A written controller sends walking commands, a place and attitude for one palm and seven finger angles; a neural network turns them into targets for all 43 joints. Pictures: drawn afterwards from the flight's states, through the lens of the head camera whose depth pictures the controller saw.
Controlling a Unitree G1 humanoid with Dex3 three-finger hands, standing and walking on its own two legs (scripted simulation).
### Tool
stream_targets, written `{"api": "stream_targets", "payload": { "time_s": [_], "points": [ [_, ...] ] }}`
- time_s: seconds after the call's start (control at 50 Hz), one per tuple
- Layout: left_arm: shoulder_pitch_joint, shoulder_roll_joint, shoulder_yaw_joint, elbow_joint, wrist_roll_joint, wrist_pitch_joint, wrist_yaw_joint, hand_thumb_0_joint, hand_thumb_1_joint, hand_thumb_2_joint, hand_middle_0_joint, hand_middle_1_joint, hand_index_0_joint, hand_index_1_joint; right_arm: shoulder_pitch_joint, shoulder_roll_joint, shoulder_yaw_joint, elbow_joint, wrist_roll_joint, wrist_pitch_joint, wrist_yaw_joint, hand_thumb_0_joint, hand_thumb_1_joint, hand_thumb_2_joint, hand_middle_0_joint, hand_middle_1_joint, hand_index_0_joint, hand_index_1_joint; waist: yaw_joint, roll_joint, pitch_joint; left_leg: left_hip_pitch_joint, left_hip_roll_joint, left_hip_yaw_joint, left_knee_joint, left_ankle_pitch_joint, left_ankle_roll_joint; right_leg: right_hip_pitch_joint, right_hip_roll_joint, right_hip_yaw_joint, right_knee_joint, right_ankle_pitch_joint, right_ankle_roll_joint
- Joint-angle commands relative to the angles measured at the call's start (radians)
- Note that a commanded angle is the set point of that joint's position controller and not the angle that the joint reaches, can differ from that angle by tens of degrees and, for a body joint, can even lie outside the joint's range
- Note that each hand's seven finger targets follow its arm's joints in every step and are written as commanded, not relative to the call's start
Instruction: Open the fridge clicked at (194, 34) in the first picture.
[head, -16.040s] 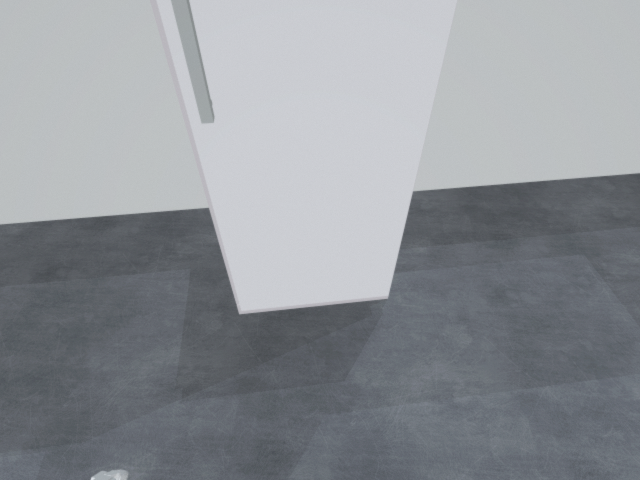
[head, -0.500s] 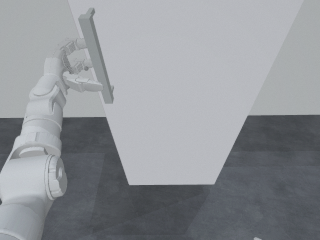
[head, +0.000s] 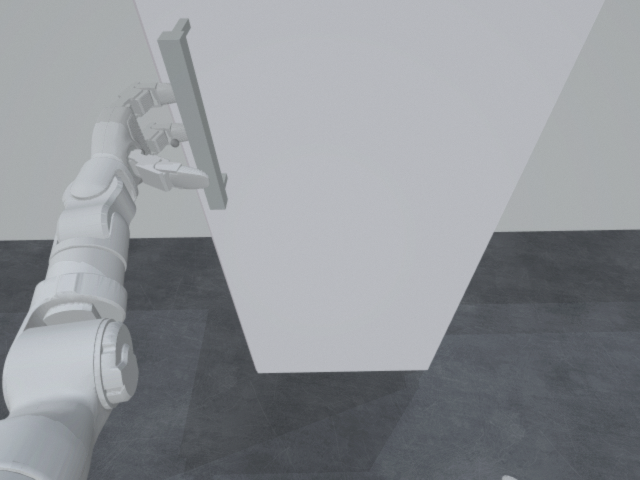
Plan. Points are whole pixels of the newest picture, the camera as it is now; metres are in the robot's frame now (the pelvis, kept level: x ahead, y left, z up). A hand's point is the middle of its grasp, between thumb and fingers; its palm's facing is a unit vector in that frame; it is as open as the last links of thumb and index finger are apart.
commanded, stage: slide the fingers in behind the handle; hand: left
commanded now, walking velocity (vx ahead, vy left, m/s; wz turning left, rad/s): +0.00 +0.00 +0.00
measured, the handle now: (202, 125) +0.51 +0.16 +0.20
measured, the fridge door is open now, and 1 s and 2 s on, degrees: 0 0 0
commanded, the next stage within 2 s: grip the handle and tug to test in 1.50 s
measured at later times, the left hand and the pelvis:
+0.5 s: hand (192, 142) +0.46 +0.16 +0.20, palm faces +0.01 -1.00 +0.00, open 14.0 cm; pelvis +0.00 +0.00 +0.00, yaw +1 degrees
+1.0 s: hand (208, 142) +0.46 +0.14 +0.20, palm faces +0.01 -1.00 +0.01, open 14.0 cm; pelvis +0.00 -0.01 +0.00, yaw +1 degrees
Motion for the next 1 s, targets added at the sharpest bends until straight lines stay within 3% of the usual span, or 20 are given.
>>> {"api": "stream_targets", "payload": {
  "time_s": [0.0, 0.04, 0.06, 0.08, 0.14, 0.18, 0.2, 0.26, 0.3, 0.36, 0.46, 0.5, 0.54, 0.58, 0.64, 0.7, 0.76, 0.8, 0.92, 0.98],
  "points": [
    [-0.498, 0.224, 0.012, -0.295, -0.023, -0.059, 0.011, 0.000, -0.500, 0.300, -0.300, -1.200, -0.300, -1.200, -0.033, -0.136, -0.045, -0.130, 0.007, -0.039, -0.014, 0.000, -0.900, -0.900, 0.200, 0.300, 0.200, 0.300, 0.009, -0.018, -0.308, 0.114, -0.010, -0.055, -0.039, 0.291, 0.026, 0.143, 0.026, 0.008, -0.022, 0.291, -0.033],
    [-0.489, 0.210, 0.004, -0.300, -0.032, -0.050, 0.012, 0.000, -0.500, 0.300, -0.300, -1.200, -0.300, -1.200, -0.037, -0.138, -0.048, -0.132, 0.008, -0.038, -0.016, 0.000, -0.900, -0.900, 0.200, 0.300, 0.200, 0.300, 0.007, -0.053, -0.293, 0.112, -0.009, -0.056, -0.040, 0.279, 0.029, 0.145, 0.025, 0.004, -0.029, 0.277, -0.032],
    [-0.479, 0.224, 0.021, -0.297, -0.030, -0.043, 0.014, 0.000, -0.500, 0.300, -0.300, -1.200, -0.300, -1.200, -0.044, -0.138, -0.046, -0.133, 0.008, -0.038, -0.016, 0.000, -0.900, -0.900, 0.200, 0.300, 0.200, 0.300, 0.015, -0.045, -0.293, 0.111, -0.009, -0.060, -0.043, 0.278, 0.027, 0.143, 0.026, 0.005, -0.025, 0.277, -0.033],
    [-0.499, 0.203, -0.002, -0.304, -0.029, -0.035, 0.014, 0.000, -0.500, 0.300, -0.300, -1.200, -0.300, -1.200, -0.051, -0.136, -0.043, -0.133, 0.010, -0.036, -0.017, 0.000, -0.900, -0.900, 0.200, 0.300, 0.200, 0.300, 0.009, -0.011, -0.284, 0.114, -0.012, -0.057, -0.044, 0.271, 0.025, 0.130, 0.025, 0.007, -0.028, 0.270, -0.033],
    [-0.547, 0.176, -0.034, -0.282, -0.022, -0.024, 0.027, 0.000, -0.500, 0.300, -0.300, -1.200, -0.300, -1.200, -0.048, -0.133, -0.043, -0.123, 0.008, -0.033, -0.021, 0.000, -0.900, -0.900, 0.200, 0.300, 0.200, 0.300, -0.009, -0.026, -0.261, 0.109, -0.012, -0.063, -0.042, 0.238, 0.025, 0.108, 0.022, 0.002, -0.037, 0.227, -0.031],
    [-0.594, 0.174, -0.033, -0.281, -0.023, -0.025, 0.037, 0.000, -0.500, 0.300, -0.300, -1.200, -0.300, -1.200, -0.052, -0.130, -0.040, -0.118, 0.007, -0.037, -0.023, 0.000, -0.900, -0.900, 0.200, 0.300, 0.200, 0.300, -0.017, 0.004, -0.262, 0.118, -0.016, -0.068, -0.039, 0.224, 0.025, 0.087, 0.023, 0.007, -0.039, 0.216, -0.032],
    [-0.589, 0.177, -0.029, -0.273, -0.023, -0.030, 0.040, 0.000, -0.500, 0.300, -0.300, -1.200, -0.300, -1.200, -0.047, -0.131, -0.039, -0.114, 0.005, -0.037, -0.023, 0.000, -0.900, -0.900, 0.200, 0.300, 0.200, 0.300, -0.012, -0.029, -0.278, 0.119, -0.015, -0.074, -0.041, 0.233, 0.024, 0.099, 0.024, 0.004, -0.034, 0.222, -0.033],
    [-0.570, 0.149, -0.041, -0.273, -0.027, -0.045, 0.042, 0.000, -0.500, 0.300, -0.300, -1.200, -0.300, -1.200, -0.052, -0.128, -0.040, -0.117, 0.004, -0.040, -0.020, 0.000, -0.900, -0.900, 0.200, 0.300, 0.200, 0.300, -0.006, -0.013, -0.310, 0.136, -0.015, -0.071, -0.031, 0.271, 0.023, 0.111, 0.023, 0.005, -0.023, 0.254, -0.034],
    [-0.548, 0.169, -0.017, -0.256, -0.026, -0.047, 0.044, 0.000, -0.500, 0.300, -0.300, -1.200, -0.300, -1.200, -0.044, -0.129, -0.042, -0.113, 0.002, -0.038, -0.017, 0.000, -0.900, -0.900, 0.200, 0.300, 0.200, 0.300, 0.002, -0.041, -0.323, 0.128, -0.015, -0.067, -0.028, 0.298, 0.023, 0.132, 0.023, 0.005, -0.015, 0.292, -0.034],
    [-0.539, 0.159, -0.035, -0.216, -0.015, -0.037, 0.049, 0.000, -0.500, 0.300, -0.300, -1.200, -0.300, -1.200, -0.047, -0.130, -0.038, -0.114, 0.003, -0.026, -0.017, 0.000, -0.900, -0.900, 0.200, 0.300, 0.200, 0.300, -0.003, -0.033, -0.276, 0.093, -0.015, -0.064, -0.034, 0.272, 0.023, 0.121, 0.020, 0.003, -0.018, 0.271, -0.032],
    [-0.533, 0.170, -0.006, -0.306, -0.022, -0.053, 0.063, 0.000, -0.500, 0.300, -0.300, -1.200, -0.300, -1.200, -0.049, -0.126, -0.045, -0.131, 0.000, -0.027, -0.012, 0.000, -0.900, -0.900, 0.200, 0.300, 0.200, 0.300, 0.018, -0.034, -0.356, 0.134, -0.013, -0.064, -0.026, 0.341, 0.024, 0.167, 0.025, 0.005, -0.007, 0.328, -0.035],
    [-0.545, 0.135, -0.034, -0.310, -0.023, -0.046, 0.064, 0.000, -0.500, 0.300, -0.300, -1.200, -0.300, -1.200, -0.049, -0.123, -0.045, -0.123, 0.001, -0.026, -0.011, 0.000, -0.900, -0.900, 0.200, 0.300, 0.200, 0.300, 0.006, -0.046, -0.333, 0.130, -0.011, -0.060, -0.029, 0.328, 0.024, 0.155, 0.027, 0.004, -0.011, 0.325, -0.032],
    [-0.502, 0.158, -0.014, -0.281, -0.017, -0.034, 0.070, 0.000, -0.500, 0.300, -0.300, -1.200, -0.300, -1.200, -0.045, -0.129, -0.047, -0.121, 0.000, -0.021, -0.012, 0.000, -0.900, -0.900, 0.200, 0.300, 0.200, 0.300, 0.013, -0.062, -0.310, 0.107, -0.012, -0.059, -0.033, 0.316, 0.026, 0.164, 0.026, 0.000, -0.017, 0.314, -0.032],
    [-0.528, 0.135, -0.033, -0.328, -0.014, -0.028, 0.074, 0.000, -0.500, 0.300, -0.300, -1.200, -0.300, -1.200, -0.054, -0.123, -0.045, -0.126, 0.000, -0.020, -0.009, 0.000, -0.900, -0.900, 0.200, 0.300, 0.200, 0.300, 0.013, -0.010, -0.318, 0.118, -0.016, -0.055, -0.034, 0.321, 0.025, 0.161, 0.024, 0.006, -0.016, 0.323, -0.034],
    [-0.498, 0.165, -0.001, -0.304, -0.016, -0.018, 0.084, 0.000, -0.500, 0.300, -0.300, -1.200, -0.300, -1.200, -0.041, -0.128, -0.050, -0.120, -0.003, -0.015, -0.014, 0.000, -0.900, -0.900, 0.200, 0.300, 0.200, 0.300, 0.017, -0.077, -0.316, 0.102, -0.014, -0.054, -0.036, 0.316, 0.029, 0.183, 0.025, 0.001, -0.020, 0.322, -0.031],
    [-0.527, 0.126, -0.035, -0.335, -0.014, -0.015, 0.084, 0.000, -0.500, 0.300, -0.300, -1.200, -0.300, -1.200, -0.054, -0.119, -0.047, -0.125, 0.000, -0.017, -0.014, 0.000, -0.900, -0.900, 0.200, 0.300, 0.200, 0.300, 0.010, -0.038, -0.316, 0.114, -0.016, -0.049, -0.035, 0.311, 0.028, 0.169, 0.025, 0.007, -0.020, 0.325, -0.030],
    [-0.516, 0.142, -0.020, -0.312, -0.014, -0.015, 0.089, 0.000, -0.500, 0.300, -0.300, -1.200, -0.300, -1.200, -0.049, -0.122, -0.049, -0.117, 0.000, -0.016, -0.017, 0.000, -0.900, -0.900, 0.200, 0.300, 0.200, 0.300, 0.009, -0.060, -0.313, 0.111, -0.015, -0.051, -0.034, 0.303, 0.031, 0.169, 0.026, 0.007, -0.023, 0.317, -0.030],
    [-0.555, 0.094, -0.065, -0.332, -0.013, -0.017, 0.086, 0.000, -0.500, 0.300, -0.300, -1.200, -0.300, -1.200, -0.053, -0.115, -0.047, -0.115, 0.001, -0.020, -0.015, 0.000, -0.900, -0.900, 0.200, 0.300, 0.200, 0.300, -0.003, -0.020, -0.312, 0.128, -0.016, -0.052, -0.031, 0.307, 0.027, 0.150, 0.026, 0.007, -0.022, 0.317, -0.031],
    [-0.529, 0.125, -0.030, -0.278, -0.011, -0.011, 0.100, 0.000, -0.500, 0.300, -0.300, -1.200, -0.300, -1.200, -0.052, -0.119, -0.045, -0.112, -0.001, -0.016, -0.014, 0.000, -0.900, -0.900, 0.200, 0.300, 0.200, 0.300, 0.006, -0.078, -0.291, 0.088, -0.018, -0.050, -0.036, 0.271, 0.030, 0.159, 0.024, 0.007, -0.025, 0.299, -0.028],
    [-0.539, 0.156, -0.005, -0.294, -0.005, -0.025, 0.109, 0.000, -0.500, 0.300, -0.300, -1.200, -0.300, -1.200, -0.054, -0.119, -0.047, -0.118, -0.005, -0.015, -0.013, 0.000, -0.900, -0.900, 0.200, 0.300, 0.200, 0.300, 0.014, -0.050, -0.324, 0.096, -0.020, -0.048, -0.032, 0.278, 0.031, 0.175, 0.021, 0.014, -0.021, 0.305, -0.029]
  ]
}}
